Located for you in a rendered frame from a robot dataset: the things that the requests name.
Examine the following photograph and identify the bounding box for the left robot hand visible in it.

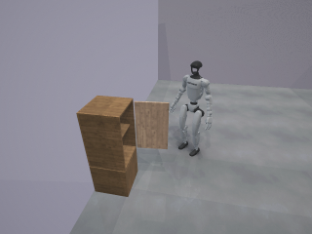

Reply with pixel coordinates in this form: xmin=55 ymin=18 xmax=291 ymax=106
xmin=205 ymin=116 xmax=213 ymax=130

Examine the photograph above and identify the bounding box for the right robot foot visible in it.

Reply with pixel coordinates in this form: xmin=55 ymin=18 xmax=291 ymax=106
xmin=178 ymin=141 xmax=188 ymax=150

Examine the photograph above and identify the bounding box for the robot right forearm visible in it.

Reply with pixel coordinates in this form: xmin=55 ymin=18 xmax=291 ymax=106
xmin=174 ymin=91 xmax=183 ymax=103

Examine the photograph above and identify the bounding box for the right robot hand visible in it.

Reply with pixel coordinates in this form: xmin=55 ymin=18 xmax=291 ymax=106
xmin=169 ymin=102 xmax=176 ymax=113

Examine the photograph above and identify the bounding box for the left robot thigh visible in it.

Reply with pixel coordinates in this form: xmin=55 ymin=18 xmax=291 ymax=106
xmin=192 ymin=107 xmax=205 ymax=136

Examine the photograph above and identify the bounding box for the robot left forearm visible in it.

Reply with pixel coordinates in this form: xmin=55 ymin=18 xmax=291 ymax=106
xmin=207 ymin=96 xmax=213 ymax=117

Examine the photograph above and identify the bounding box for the cupboard door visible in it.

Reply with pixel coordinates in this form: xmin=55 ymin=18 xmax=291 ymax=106
xmin=134 ymin=101 xmax=170 ymax=149

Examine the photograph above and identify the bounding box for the robot right upper arm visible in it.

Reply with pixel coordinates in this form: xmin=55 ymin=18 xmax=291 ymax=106
xmin=179 ymin=74 xmax=190 ymax=93

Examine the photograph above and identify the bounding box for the robot left upper arm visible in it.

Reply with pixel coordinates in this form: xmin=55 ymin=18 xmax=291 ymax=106
xmin=201 ymin=78 xmax=212 ymax=100

